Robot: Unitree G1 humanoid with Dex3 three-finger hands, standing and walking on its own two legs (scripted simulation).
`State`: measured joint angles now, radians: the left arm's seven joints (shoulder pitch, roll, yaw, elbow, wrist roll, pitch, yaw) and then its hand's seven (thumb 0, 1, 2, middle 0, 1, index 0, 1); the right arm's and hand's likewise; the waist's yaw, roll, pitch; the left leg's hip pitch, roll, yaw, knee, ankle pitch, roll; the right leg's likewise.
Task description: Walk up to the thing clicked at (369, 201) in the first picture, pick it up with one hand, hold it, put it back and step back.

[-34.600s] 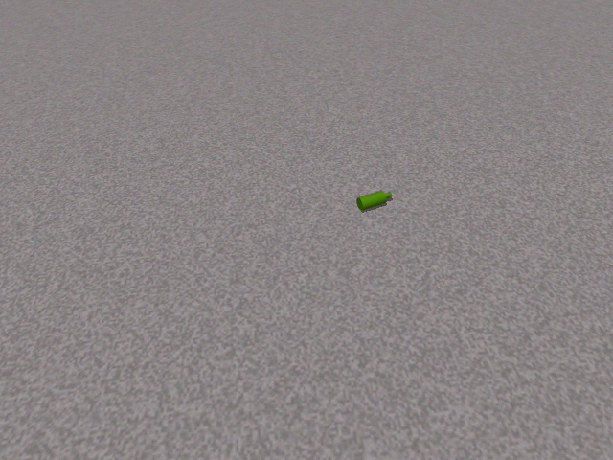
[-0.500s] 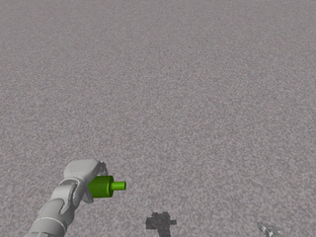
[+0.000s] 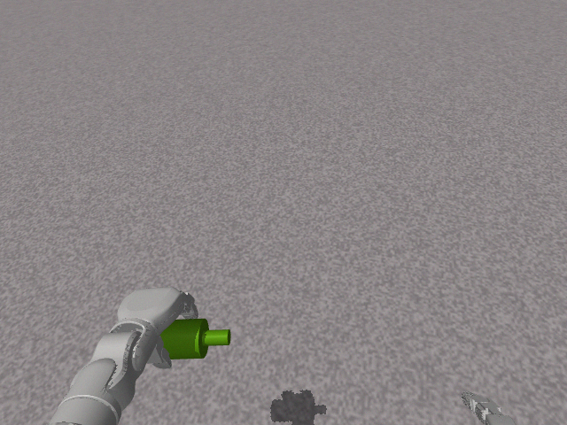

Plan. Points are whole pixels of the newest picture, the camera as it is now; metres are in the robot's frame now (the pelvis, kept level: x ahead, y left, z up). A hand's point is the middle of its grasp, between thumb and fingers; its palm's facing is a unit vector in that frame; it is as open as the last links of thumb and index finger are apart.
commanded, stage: hold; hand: left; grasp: from above
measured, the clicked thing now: (180, 338) +0.30 +0.20 -0.09
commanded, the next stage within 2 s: crouch in 1.00 s
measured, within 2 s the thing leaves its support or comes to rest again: neither
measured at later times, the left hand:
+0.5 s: hand (157, 337) +0.28 +0.22 -0.03, palm faces -0.46 -0.02 -0.89, open 8.8 cm
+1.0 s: hand (156, 337) +0.28 +0.22 -0.03, palm faces -0.46 -0.02 -0.89, open 8.8 cm
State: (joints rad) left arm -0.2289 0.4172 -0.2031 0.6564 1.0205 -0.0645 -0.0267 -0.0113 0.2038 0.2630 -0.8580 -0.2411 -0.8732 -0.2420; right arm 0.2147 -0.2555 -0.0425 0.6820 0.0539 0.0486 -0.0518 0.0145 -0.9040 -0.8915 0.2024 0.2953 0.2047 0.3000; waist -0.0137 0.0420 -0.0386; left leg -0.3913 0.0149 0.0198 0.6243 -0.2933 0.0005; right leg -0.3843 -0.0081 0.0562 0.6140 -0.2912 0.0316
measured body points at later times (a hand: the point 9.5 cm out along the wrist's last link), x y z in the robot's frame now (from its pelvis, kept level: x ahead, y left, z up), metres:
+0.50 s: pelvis -0.01 +0.00 +0.01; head +0.00 -0.02 +0.46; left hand +0.30 +0.22 +0.02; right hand +0.14 -0.26 -0.10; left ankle +0.02 +0.12 -0.73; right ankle +0.02 -0.14 -0.73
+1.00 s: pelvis -0.01 +0.00 +0.01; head +0.00 -0.02 +0.46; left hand +0.30 +0.22 +0.02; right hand +0.14 -0.26 -0.10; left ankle +0.02 +0.12 -0.73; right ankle +0.02 -0.14 -0.73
